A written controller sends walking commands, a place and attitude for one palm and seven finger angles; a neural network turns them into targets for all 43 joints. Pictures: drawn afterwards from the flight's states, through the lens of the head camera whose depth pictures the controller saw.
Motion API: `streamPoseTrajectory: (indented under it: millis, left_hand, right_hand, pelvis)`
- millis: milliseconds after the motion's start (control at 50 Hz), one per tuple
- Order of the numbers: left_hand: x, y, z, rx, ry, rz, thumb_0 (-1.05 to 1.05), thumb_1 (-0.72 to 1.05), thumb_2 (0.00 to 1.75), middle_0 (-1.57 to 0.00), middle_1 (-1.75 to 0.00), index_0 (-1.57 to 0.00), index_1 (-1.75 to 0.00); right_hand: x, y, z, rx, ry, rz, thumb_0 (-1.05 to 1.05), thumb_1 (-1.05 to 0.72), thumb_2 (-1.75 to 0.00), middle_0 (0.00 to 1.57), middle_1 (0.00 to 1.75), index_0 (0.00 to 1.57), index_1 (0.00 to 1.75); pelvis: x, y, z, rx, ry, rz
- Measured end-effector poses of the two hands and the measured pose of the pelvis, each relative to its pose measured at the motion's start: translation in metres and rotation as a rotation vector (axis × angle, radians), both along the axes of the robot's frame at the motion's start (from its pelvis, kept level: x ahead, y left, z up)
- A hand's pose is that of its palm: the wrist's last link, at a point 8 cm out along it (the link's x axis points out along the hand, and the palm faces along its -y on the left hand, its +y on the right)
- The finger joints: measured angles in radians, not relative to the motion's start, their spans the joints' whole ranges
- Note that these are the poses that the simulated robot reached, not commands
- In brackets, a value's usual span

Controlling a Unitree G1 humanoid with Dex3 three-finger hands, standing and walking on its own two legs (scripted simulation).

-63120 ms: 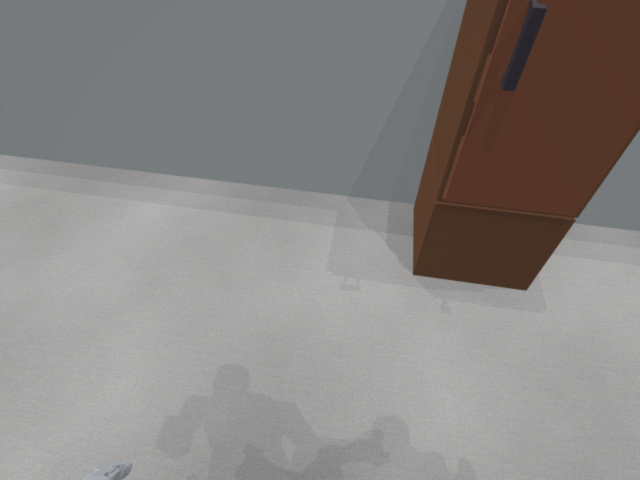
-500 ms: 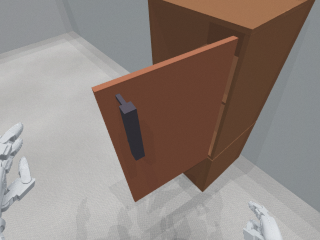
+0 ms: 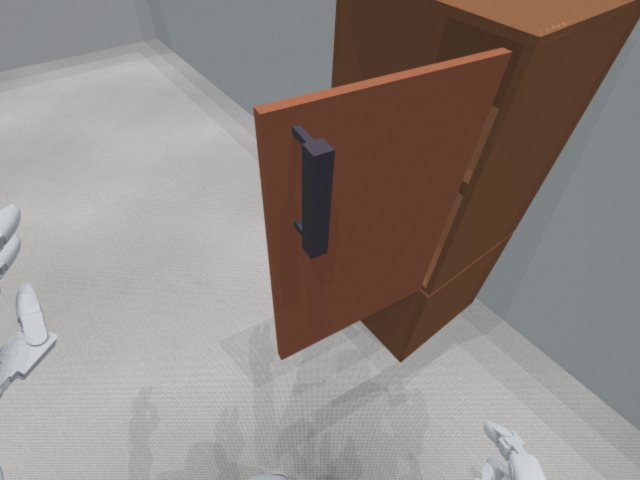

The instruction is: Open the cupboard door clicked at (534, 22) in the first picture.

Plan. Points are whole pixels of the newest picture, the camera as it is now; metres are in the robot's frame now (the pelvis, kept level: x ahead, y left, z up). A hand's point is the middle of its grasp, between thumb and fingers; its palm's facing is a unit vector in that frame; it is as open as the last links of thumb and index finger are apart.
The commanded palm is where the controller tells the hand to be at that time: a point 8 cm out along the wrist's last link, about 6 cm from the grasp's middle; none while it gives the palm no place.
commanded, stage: step back with the hand held close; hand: left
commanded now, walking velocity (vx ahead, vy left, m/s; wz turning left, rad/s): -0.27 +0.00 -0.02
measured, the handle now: (307, 194) +0.42 +0.05 +0.15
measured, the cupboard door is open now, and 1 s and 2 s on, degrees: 82 82 82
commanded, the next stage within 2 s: stop stepping back and stand still in 0.32 s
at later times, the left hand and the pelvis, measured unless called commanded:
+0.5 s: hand (12, 424) +0.12 +0.24 +0.18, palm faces +0.25 -0.84 -0.47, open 7.4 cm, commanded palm +0.06 +0.29 +0.19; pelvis -0.11 +0.01 +0.00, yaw -6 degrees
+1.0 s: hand out of the picture +0.04 +0.26 +0.18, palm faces +0.26 -0.84 -0.48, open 7.4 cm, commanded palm -0.01 +0.32 +0.19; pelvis -0.18 +0.03 +0.01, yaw -5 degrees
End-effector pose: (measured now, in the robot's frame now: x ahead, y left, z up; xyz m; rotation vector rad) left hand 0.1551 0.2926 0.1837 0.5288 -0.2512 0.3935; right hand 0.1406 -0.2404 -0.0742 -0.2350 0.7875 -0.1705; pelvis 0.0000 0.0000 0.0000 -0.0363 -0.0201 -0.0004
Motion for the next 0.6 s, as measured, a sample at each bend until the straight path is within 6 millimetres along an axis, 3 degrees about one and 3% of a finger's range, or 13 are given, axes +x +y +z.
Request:
streamPoseTrajectory:
  millis: [120,240,340,440,540,600]
  left_hand:
    - [-0.008,0.018,0.000,-0.004,-0.083,-0.039,0.01,0.89,0.90,-0.21,-0.30,-0.21,-0.30]
    - [-0.017,0.035,0.018,0.023,-0.091,-0.041,0.02,0.89,0.90,-0.21,-0.30,-0.21,-0.30]
    - [-0.028,0.022,0.018,-0.026,-0.075,-0.105,0.02,0.89,0.90,-0.21,-0.30,-0.20,-0.30]
    - [-0.044,0.000,0.015,-0.028,-0.037,-0.182,0.02,0.89,0.90,-0.21,-0.30,-0.20,-0.30]
    - [-0.080,-0.018,0.017,0.068,0.016,-0.239,0.02,0.89,0.90,-0.21,-0.30,-0.21,-0.30]
    - [-0.103,-0.016,0.025,0.086,0.035,-0.220,0.01,0.89,0.90,-0.22,-0.30,-0.21,-0.30]
  right_hand:
    - [-0.022,0.007,0.004,-0.071,0.015,-0.011,0.01,-0.90,-0.90,0.20,0.30,0.20,0.30]
    - [-0.042,0.027,0.018,-0.032,-0.023,-0.031,0.01,-0.90,-0.90,0.20,0.30,0.20,0.30]
    - [-0.060,0.037,0.026,0.000,-0.041,-0.025,0.01,-0.90,-0.90,0.20,0.30,0.20,0.30]
    - [-0.083,0.034,0.025,0.017,-0.063,-0.011,0.01,-0.90,-0.90,0.20,0.30,0.21,0.30]
    - [-0.116,0.017,0.009,0.036,-0.045,-0.027,0.01,-0.90,-0.90,0.20,0.30,0.21,0.30]
    - [-0.144,0.006,0.006,0.036,0.010,-0.073,0.01,-0.90,-0.90,0.20,0.30,0.21,0.30]
  pelvis:
    - [-0.017,0.016,-0.005,-0.006,0.002,0.004]
    - [-0.036,0.024,0.009,-0.039,0.026,-0.032]
    - [-0.057,0.024,0.016,-0.047,0.061,-0.074]
    - [-0.089,0.016,0.015,-0.031,0.093,-0.086]
    - [-0.125,0.007,0.005,-0.007,0.071,-0.094]
    - [-0.126,0.006,0.009,0.020,0.057,-0.121]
